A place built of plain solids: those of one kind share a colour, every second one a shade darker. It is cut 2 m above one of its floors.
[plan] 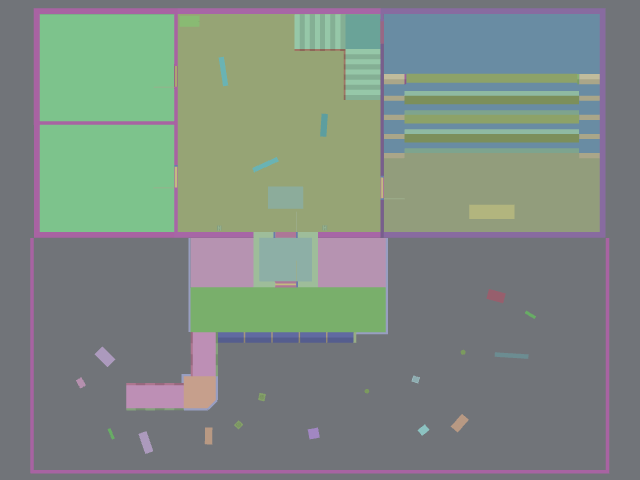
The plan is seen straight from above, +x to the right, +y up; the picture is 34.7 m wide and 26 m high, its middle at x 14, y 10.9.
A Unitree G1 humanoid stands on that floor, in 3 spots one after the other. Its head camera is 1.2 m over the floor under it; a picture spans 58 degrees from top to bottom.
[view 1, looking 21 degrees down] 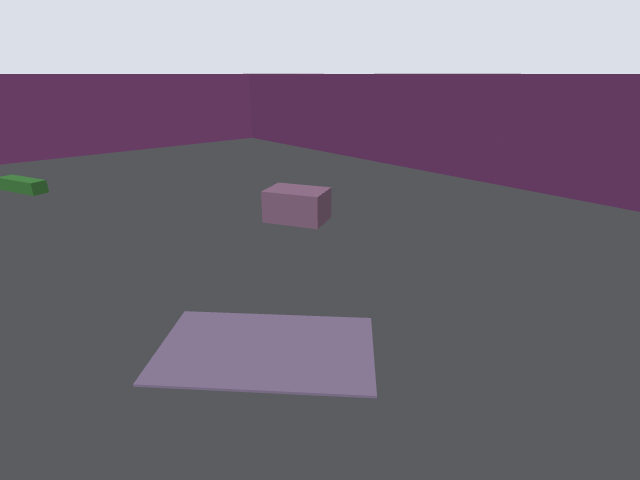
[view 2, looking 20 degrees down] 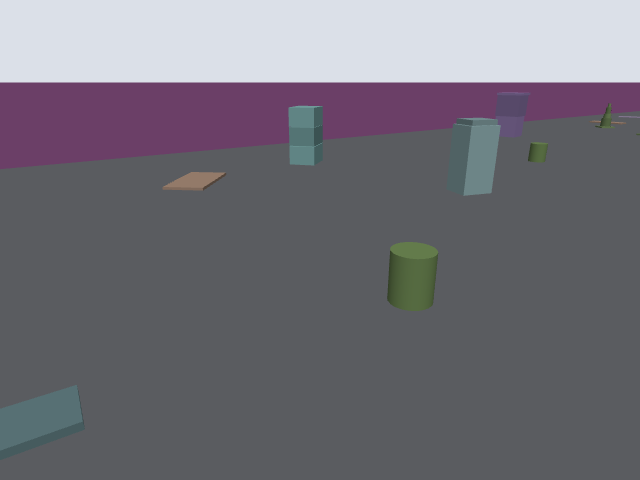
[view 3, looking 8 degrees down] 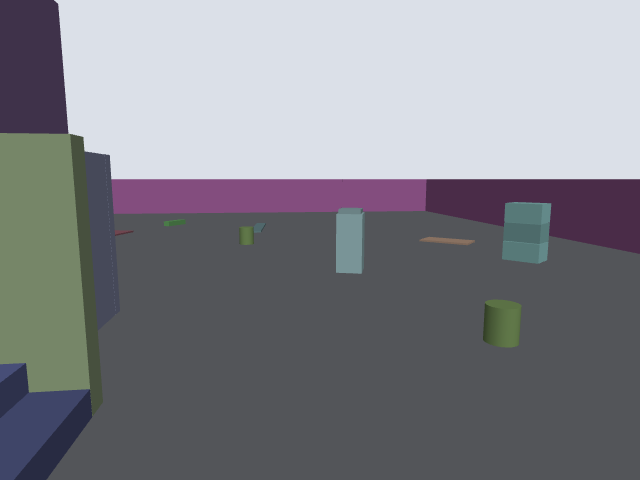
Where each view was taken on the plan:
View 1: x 3.27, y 6.03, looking -131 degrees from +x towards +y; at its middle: ground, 3.35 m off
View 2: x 23.52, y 6.34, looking -126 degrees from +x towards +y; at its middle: ground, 3.51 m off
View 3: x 13.62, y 4.43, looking -7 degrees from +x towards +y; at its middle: ground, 8.62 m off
